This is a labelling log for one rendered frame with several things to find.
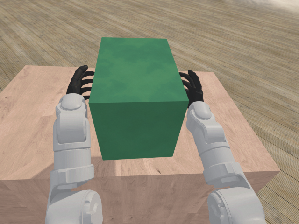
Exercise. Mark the carton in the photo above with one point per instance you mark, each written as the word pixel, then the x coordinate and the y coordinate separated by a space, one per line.
pixel 137 101

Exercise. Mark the robot right forearm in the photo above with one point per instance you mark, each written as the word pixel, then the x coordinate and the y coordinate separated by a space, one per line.
pixel 220 168

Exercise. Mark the robot right upper arm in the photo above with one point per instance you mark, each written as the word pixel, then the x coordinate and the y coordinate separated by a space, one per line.
pixel 235 205

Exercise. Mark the left robot hand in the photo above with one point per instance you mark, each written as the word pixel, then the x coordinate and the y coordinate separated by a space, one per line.
pixel 75 86

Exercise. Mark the right robot hand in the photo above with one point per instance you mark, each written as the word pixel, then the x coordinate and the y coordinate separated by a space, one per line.
pixel 194 91

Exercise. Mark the robot left upper arm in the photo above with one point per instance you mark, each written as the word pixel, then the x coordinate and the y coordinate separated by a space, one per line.
pixel 75 207

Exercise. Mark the pedestal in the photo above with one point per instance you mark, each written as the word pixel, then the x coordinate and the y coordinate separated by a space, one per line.
pixel 162 190

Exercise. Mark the robot left forearm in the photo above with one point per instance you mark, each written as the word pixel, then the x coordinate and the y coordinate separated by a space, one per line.
pixel 71 146

